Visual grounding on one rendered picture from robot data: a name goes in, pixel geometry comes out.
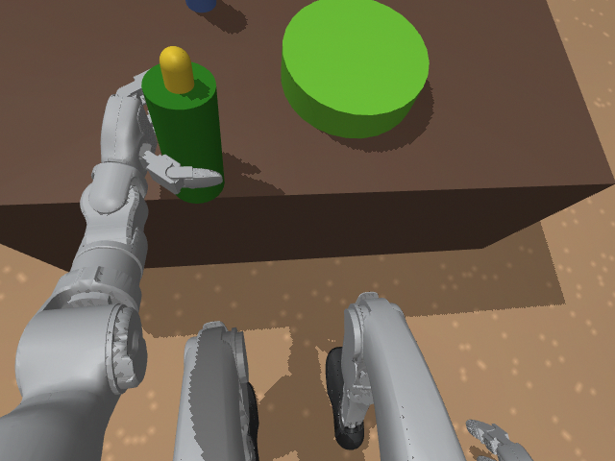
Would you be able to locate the right robot hand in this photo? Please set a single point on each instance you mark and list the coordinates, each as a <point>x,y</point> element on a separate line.
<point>497,441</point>

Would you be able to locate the left robot hand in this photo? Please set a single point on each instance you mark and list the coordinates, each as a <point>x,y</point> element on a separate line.
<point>128,136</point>

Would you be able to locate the right robot foot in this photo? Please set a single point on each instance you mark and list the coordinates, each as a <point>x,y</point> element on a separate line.
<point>347,438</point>

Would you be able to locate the left robot arm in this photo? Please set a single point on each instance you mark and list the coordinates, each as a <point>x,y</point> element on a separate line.
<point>84,347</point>

